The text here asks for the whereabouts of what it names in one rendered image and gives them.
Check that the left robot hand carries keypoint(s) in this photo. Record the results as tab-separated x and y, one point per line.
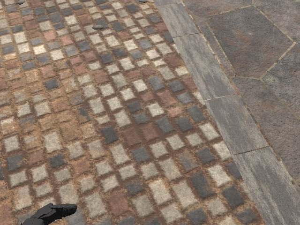
51	212

